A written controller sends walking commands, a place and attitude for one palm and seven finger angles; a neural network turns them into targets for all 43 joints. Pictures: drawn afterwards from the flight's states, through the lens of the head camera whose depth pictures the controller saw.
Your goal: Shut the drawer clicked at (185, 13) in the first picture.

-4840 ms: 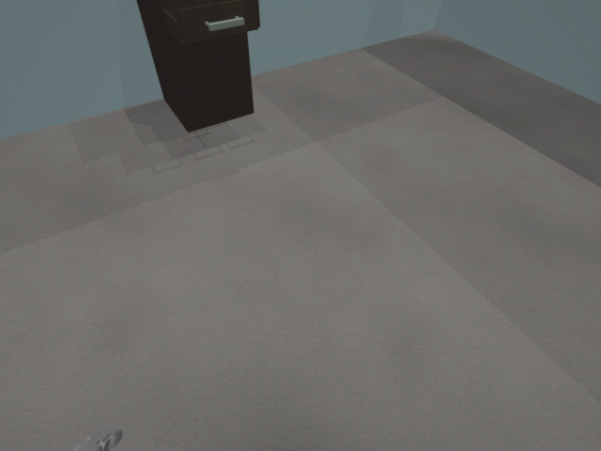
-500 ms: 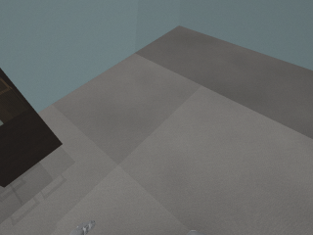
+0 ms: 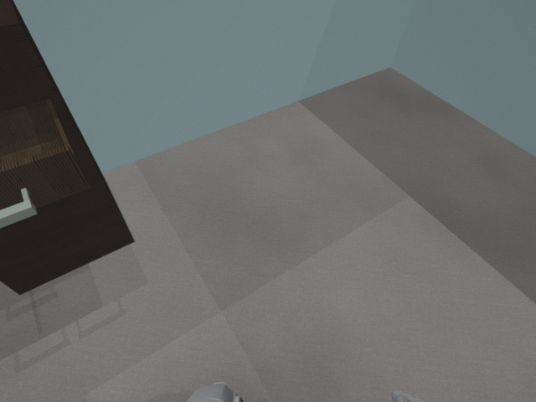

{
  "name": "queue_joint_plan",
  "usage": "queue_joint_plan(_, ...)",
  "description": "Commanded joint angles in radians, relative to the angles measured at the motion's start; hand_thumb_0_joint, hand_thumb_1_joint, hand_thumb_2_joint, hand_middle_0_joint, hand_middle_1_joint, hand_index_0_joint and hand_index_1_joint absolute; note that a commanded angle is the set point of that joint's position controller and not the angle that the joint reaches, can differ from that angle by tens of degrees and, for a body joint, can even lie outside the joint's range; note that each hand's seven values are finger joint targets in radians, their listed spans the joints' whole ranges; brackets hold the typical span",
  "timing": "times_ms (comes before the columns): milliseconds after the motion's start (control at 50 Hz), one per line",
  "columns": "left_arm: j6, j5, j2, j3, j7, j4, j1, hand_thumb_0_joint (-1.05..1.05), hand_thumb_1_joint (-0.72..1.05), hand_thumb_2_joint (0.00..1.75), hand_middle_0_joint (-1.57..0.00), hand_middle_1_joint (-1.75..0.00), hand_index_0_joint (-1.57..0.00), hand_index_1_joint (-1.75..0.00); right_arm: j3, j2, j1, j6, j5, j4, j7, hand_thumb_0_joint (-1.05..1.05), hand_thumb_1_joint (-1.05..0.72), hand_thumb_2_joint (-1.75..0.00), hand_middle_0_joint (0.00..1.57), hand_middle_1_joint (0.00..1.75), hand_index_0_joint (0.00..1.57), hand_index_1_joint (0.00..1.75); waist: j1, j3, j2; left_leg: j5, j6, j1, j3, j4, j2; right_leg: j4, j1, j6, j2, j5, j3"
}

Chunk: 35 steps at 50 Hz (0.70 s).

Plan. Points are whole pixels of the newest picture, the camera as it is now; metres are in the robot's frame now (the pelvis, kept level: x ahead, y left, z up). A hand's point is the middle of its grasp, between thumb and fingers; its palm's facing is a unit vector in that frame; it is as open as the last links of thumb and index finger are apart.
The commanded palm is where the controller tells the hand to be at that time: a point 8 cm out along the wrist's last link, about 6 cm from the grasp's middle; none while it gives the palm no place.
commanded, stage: turn to face it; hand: left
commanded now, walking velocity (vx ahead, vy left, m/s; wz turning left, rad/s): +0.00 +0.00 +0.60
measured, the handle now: out of the picture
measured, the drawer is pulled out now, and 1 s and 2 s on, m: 0.21 0.21 0.21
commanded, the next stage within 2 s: take the last steps up to it in 1.28 s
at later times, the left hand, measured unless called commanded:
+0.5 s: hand (167, 361) +0.19 +0.19 -0.12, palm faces +0.24 -0.93 -0.28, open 7.4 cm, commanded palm none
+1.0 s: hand out of the picture -0.05 +0.18 -0.17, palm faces +0.57 -0.78 -0.27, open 7.4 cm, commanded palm none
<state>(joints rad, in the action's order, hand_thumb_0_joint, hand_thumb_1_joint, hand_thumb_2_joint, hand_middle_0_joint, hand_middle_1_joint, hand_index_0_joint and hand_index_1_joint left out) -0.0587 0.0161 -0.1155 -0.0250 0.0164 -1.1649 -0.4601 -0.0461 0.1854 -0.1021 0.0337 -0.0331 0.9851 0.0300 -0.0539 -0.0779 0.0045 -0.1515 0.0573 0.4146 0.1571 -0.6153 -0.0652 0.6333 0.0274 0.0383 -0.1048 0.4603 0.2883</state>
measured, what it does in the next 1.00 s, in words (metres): steps on the spot, turning left: right foot, then left foot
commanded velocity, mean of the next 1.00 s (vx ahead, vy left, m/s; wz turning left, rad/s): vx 0.00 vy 0.00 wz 0.54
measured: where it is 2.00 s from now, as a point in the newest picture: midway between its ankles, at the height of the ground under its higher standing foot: outside the picture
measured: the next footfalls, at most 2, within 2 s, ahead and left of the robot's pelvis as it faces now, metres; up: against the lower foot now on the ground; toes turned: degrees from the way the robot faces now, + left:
right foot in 0.48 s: +0.16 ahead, -0.14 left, +0.00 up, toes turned +10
left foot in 0.94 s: +0.05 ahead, +0.09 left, +0.00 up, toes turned +37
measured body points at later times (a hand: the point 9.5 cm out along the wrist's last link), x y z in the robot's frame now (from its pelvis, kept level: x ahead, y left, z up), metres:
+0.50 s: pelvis +0.08 -0.04 +0.01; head +0.11 -0.05 +0.46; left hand +0.17 +0.24 -0.10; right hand +0.17 -0.28 -0.15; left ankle +0.09 +0.08 -0.71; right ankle +0.12 -0.14 -0.72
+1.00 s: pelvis +0.06 -0.02 +0.00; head +0.08 +0.03 +0.45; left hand -0.08 +0.22 -0.15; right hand +0.32 -0.16 -0.11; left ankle +0.01 +0.07 -0.72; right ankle +0.11 -0.15 -0.69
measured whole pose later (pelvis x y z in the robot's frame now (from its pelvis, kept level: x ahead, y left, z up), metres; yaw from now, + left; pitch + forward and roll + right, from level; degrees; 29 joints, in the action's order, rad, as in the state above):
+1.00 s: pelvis +0.06 -0.02 +0.00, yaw +32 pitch -1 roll +0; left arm 0.07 0.01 -0.27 -0.07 0.03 -0.96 -0.28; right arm -0.05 0.24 -0.09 -0.03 -0.02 0.90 0.03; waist -0.05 -0.11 0.05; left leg -0.33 0.03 0.29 0.09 -0.64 -0.01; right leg 0.91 0.35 0.07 -0.17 0.54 0.17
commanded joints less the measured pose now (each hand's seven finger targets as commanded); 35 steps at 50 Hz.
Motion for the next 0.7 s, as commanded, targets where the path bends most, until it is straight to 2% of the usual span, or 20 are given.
queue_joint_plan(0,-0.009,-0.011,-0.147,-0.037,0.011,0.156,0.085,0.00,0.90,0.90,-0.20,-0.30,-0.20,-0.30,-0.053,0.256,-0.359,0.005,0.025,0.050,-0.040,0.00,-0.90,-0.90,0.20,0.30,0.20,0.30,0.152,0.234,-0.124,0.629,0.234,-0.539,-0.471,0.215,-0.400,0.713,0.520,-0.007,0.010,0.129,-0.214)
queue_joint_plan(20,-0.002,-0.008,-0.117,-0.034,0.010,0.156,0.128,0.00,0.90,0.90,-0.20,-0.30,-0.20,-0.30,-0.044,0.212,-0.290,0.017,0.022,0.034,-0.047,0.00,-0.90,-0.90,0.20,0.30,0.20,0.30,0.136,0.182,-0.123,0.601,0.195,-0.439,-0.443,0.241,-0.357,0.722,0.555,0.008,-0.014,0.053,-0.238)
queue_joint_plan(40,0.008,-0.004,-0.120,-0.041,0.004,0.153,0.151,0.00,0.90,0.90,-0.20,-0.30,-0.20,-0.30,-0.034,0.169,-0.207,0.019,0.023,0.011,-0.050,0.00,-0.90,-0.90,0.20,0.30,0.20,0.30,0.100,0.097,-0.063,0.530,0.157,-0.306,-0.392,0.268,-0.317,0.701,0.540,0.023,-0.041,-0.003,-0.258)
queue_joint_plan(60,0.021,0.002,-0.105,-0.046,0.000,0.148,0.125,0.00,0.90,0.90,-0.20,-0.30,-0.20,-0.30,-0.023,0.146,-0.160,0.022,0.021,-0.006,-0.050,0.00,-0.90,-0.90,0.20,0.30,0.20,0.30,0.066,0.076,-0.063,0.509,0.119,-0.228,-0.315,0.285,-0.262,0.647,0.494,0.031,-0.050,-0.051,-0.265)
queue_joint_plan(80,0.034,0.002,-0.094,-0.049,0.000,0.143,0.094,0.00,0.90,0.90,-0.20,-0.30,-0.20,-0.30,-0.021,0.134,-0.129,0.023,0.021,-0.014,-0.050,0.00,-0.90,-0.90,0.20,0.30,0.20,0.30,0.043,0.076,-0.077,0.511,0.100,-0.183,-0.268,0.294,-0.227,0.611,0.456,0.040,-0.043,-0.079,-0.256)
queue_joint_plan(120,0.056,0.000,-0.097,-0.056,0.003,0.149,0.064,0.00,0.90,0.90,-0.20,-0.30,-0.20,-0.30,-0.023,0.138,-0.106,0.017,0.022,-0.025,-0.047,0.00,-0.90,-0.90,0.20,0.30,0.20,0.30,0.023,0.118,-0.119,0.453,0.093,-0.153,-0.225,0.302,-0.184,0.556,0.412,0.051,-0.029,-0.115,-0.253)
queue_joint_plan(160,0.070,0.004,-0.109,-0.065,0.004,0.174,0.080,0.00,0.90,0.90,-0.20,-0.30,-0.20,-0.30,-0.037,0.139,-0.097,0.007,0.018,-0.046,-0.044,0.00,-0.90,-0.90,0.20,0.30,0.20,0.30,0.021,0.127,-0.109,0.329,0.100,-0.135,-0.254,0.323,-0.171,0.514,0.417,0.059,-0.021,-0.147,-0.254)
queue_joint_plan(260,0.084,0.002,-0.138,-0.071,0.005,0.270,0.248,0.00,0.90,0.90,-0.20,-0.30,-0.20,-0.30,-0.054,0.179,-0.106,-0.022,0.009,-0.064,-0.038,0.00,-0.90,-0.90,0.20,0.30,0.20,0.30,0.059,0.072,-0.129,0.078,0.126,-0.133,-0.373,0.347,-0.171,0.304,0.453,0.070,-0.009,-0.125,-0.267)
queue_joint_plan(320,0.079,0.000,-0.144,-0.066,0.006,0.312,0.300,0.00,0.90,0.90,-0.20,-0.30,-0.20,-0.30,-0.064,0.195,-0.124,-0.034,0.005,-0.071,-0.037,0.00,-0.90,-0.90,0.20,0.30,0.20,0.30,0.076,0.089,-0.144,0.152,0.124,-0.177,-0.420,0.297,-0.158,0.169,0.409,0.062,0.034,-0.084,-0.251)
queue_joint_plan(360,0.072,-0.005,-0.151,-0.065,0.010,0.327,0.292,0.00,0.90,0.90,-0.20,-0.30,-0.20,-0.30,-0.070,0.205,-0.122,-0.040,0.004,-0.082,-0.038,0.00,-0.90,-0.90,0.20,0.30,0.20,0.30,0.070,0.115,-0.154,0.273,0.121,-0.183,-0.457,0.246,-0.153,0.078,0.336,0.053,0.063,-0.061,-0.252)
queue_joint_plan(400,0.063,-0.010,-0.165,-0.066,0.013,0.325,0.250,0.00,0.90,0.90,-0.20,-0.30,-0.20,-0.30,-0.075,0.211,-0.099,-0.045,0.010,-0.097,-0.037,0.00,-0.90,-0.90,0.20,0.30,0.20,0.30,0.044,0.138,-0.149,0.318,0.088,-0.149,-0.456,0.176,-0.123,-0.088,0.216,0.046,0.076,-0.163,-0.244)
queue_joint_plan(420,0.055,-0.010,-0.186,-0.069,0.016,0.322,0.221,0.00,0.90,0.90,-0.20,-0.30,-0.20,-0.30,-0.074,0.200,-0.093,-0.046,0.017,-0.104,-0.034,0.00,-0.90,-0.90,0.20,0.30,0.20,0.30,0.025,0.150,-0.104,0.251,0.048,-0.088,-0.438,0.122,-0.085,-0.230,0.105,0.040,0.053,-0.267,-0.257)
queue_joint_plan(440,0.044,0.003,-0.262,-0.080,0.023,0.324,0.189,0.00,0.90,0.90,-0.20,-0.30,-0.20,-0.30,-0.069,0.151,-0.109,-0.046,0.028,-0.115,-0.027,0.00,-0.90,-0.90,0.20,0.30,0.20,0.30,0.014,0.181,0.084,0.033,-0.024,0.065,-0.341,-0.036,0.004,-0.340,-0.059,-0.002,-0.123,-0.343,-0.414)
queue_joint_plan(460,0.043,0.013,-0.346,-0.093,0.026,0.328,0.172,0.00,0.90,0.90,-0.20,-0.30,-0.20,-0.30,-0.058,0.097,-0.103,-0.045,0.025,-0.146,-0.026,0.00,-0.90,-0.90,0.20,0.30,0.20,0.30,0.007,0.159,0.327,-0.426,-0.102,0.220,-0.165,-0.268,0.142,-0.346,-0.076,-0.118,-0.384,-0.572,-0.615)
queue_joint_plan(480,0.048,0.007,-0.334,-0.085,0.026,0.339,0.179,0.00,0.90,0.90,-0.20,-0.30,-0.20,-0.30,-0.070,0.143,-0.092,-0.054,0.017,-0.146,-0.029,0.00,-0.90,-0.90,0.20,0.30,0.20,0.30,0.011,0.149,0.217,-0.454,-0.095,0.187,-0.212,-0.460,0.093,-0.325,0.043,-0.185,-0.419,-0.636,-0.571)
queue_joint_plan(500,0.040,0.004,-0.280,-0.076,0.029,0.353,0.255,0.00,0.90,0.90,-0.20,-0.30,-0.20,-0.30,-0.073,0.151,-0.117,-0.071,0.013,-0.121,-0.023,0.00,-0.90,-0.90,0.20,0.30,0.20,0.30,0.052,0.115,0.210,-0.376,-0.100,0.169,-0.245,-0.549,0.057,-0.346,0.126,-0.170,-0.352,-0.552,-0.486)
queue_joint_plan(520,0.045,0.001,-0.258,-0.065,0.026,0.368,0.311,0.00,0.90,0.90,-0.20,-0.30,-0.20,-0.30,-0.075,0.138,-0.131,-0.082,0.011,-0.100,-0.018,0.00,-0.90,-0.90,0.20,0.30,0.20,0.30,0.080,0.081,0.170,-0.310,-0.112,0.164,-0.218,-0.611,0.051,-0.344,0.158,-0.148,-0.290,-0.497,-0.431)
queue_joint_plan(540,0.048,0.000,-0.235,-0.057,0.026,0.380,0.349,0.00,0.90,0.90,-0.20,-0.30,-0.20,-0.30,-0.073,0.131,-0.150,-0.084,0.012,-0.093,-0.011,0.00,-0.90,-0.90,0.20,0.30,0.20,0.30,0.102,0.067,0.146,-0.259,-0.118,0.169,-0.199,-0.627,0.035,-0.319,0.157,-0.130,-0.249,-0.537,-0.356)
queue_joint_plan(580,0.040,0.001,-0.221,-0.051,0.023,0.371,0.310,0.00,0.90,0.90,-0.20,-0.30,-0.20,-0.30,-0.064,0.119,-0.147,-0.089,0.011,-0.091,-0.005,0.00,-0.90,-0.90,0.20,0.30,0.20,0.30,0.087,0.075,0.162,-0.216,-0.134,0.177,-0.172,-0.622,0.033,-0.296,0.112,-0.120,-0.217,-0.621,-0.267)
queue_joint_plan(680,0.046,0.008,-0.263,-0.062,0.024,0.332,0.203,0.00,0.90,0.90,-0.20,-0.30,-0.20,-0.30,-0.050,0.114,-0.040,-0.094,0.015,-0.121,-0.002,0.00,-0.90,-0.90,0.20,0.30,0.20,0.30,0.030,0.084,0.177,-0.266,-0.150,0.152,-0.118,-0.442,0.020,-0.270,0.023,-0.148,-0.250,-0.676,-0.221)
